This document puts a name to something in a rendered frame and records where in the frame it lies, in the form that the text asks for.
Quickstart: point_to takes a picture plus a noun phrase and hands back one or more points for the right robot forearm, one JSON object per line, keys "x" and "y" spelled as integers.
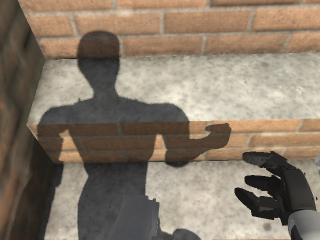
{"x": 304, "y": 225}

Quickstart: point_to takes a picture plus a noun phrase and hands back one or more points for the robot right hand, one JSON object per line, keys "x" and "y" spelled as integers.
{"x": 290, "y": 193}

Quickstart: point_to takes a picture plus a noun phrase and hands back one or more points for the robot left thigh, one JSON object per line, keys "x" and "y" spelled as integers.
{"x": 137, "y": 219}

